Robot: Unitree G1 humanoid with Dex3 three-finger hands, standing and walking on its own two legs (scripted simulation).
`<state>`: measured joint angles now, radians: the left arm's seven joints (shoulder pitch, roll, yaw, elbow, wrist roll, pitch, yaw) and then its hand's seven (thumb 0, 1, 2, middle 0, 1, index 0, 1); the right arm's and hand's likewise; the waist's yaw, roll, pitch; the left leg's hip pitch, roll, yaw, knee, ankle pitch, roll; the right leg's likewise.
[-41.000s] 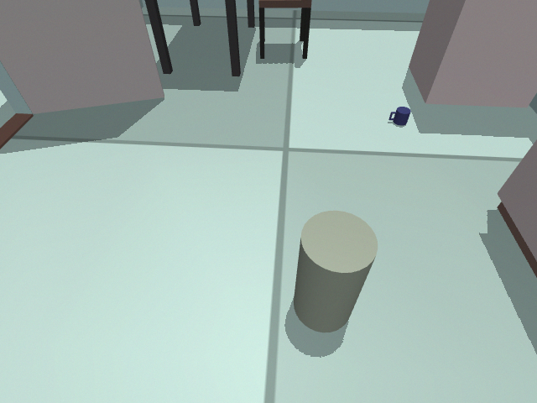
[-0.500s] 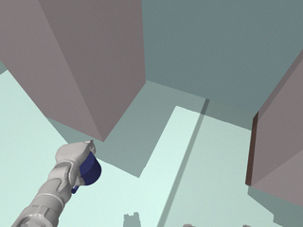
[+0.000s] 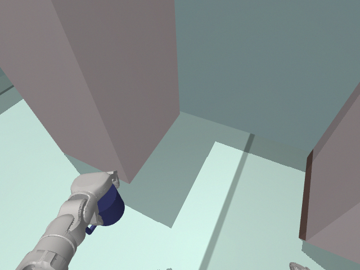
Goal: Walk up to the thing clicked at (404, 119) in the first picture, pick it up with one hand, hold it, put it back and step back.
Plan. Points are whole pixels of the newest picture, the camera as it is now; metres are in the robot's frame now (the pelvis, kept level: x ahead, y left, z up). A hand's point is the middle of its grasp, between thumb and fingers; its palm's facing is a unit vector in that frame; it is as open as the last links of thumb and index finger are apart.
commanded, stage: hold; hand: left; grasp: from above
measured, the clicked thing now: (100, 209) +0.31 +0.23 -0.09
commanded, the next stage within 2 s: crouch in 1.46 s
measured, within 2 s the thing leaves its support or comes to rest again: neither
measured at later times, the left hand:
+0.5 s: hand (96, 208) +0.28 +0.22 -0.03, palm faces -0.45 -0.06 -0.89, open 11.3 cm
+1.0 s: hand (94, 211) +0.27 +0.21 -0.01, palm faces -0.43 -0.06 -0.90, open 11.3 cm
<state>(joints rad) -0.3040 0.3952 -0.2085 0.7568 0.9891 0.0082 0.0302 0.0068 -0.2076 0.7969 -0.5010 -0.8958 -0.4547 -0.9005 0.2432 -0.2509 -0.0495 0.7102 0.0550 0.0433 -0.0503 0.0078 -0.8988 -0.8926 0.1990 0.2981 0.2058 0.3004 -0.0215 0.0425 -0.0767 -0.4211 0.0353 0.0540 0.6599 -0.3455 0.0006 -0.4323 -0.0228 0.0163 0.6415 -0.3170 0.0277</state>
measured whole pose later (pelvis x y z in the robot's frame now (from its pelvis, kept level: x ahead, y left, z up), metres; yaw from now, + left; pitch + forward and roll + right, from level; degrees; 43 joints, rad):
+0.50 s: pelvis -0.01 -0.01 +0.01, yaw +0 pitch +3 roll +0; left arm -0.26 0.40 -0.22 0.66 0.98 0.01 -0.02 0.01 -0.20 0.79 -0.49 -0.90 -0.45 -0.90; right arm 0.21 -0.25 -0.03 0.68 0.06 0.07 -0.06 0.01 -0.90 -0.89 0.20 0.30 0.21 0.30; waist 0.00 0.05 -0.04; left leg -0.32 0.03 0.06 0.55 -0.28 0.00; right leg -0.34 -0.02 0.02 0.56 -0.26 0.02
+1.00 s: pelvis -0.02 -0.01 +0.01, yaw +0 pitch +0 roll +0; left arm -0.24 0.41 -0.22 0.60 0.97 0.00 -0.06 0.01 -0.19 0.79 -0.48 -0.91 -0.44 -0.91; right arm 0.18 -0.25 -0.02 0.68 0.07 0.07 -0.07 0.01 -0.91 -0.90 0.20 0.30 0.20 0.30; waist 0.01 0.06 -0.02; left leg -0.26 0.03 0.06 0.49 -0.24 -0.01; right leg -0.29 -0.02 0.02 0.51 -0.23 0.02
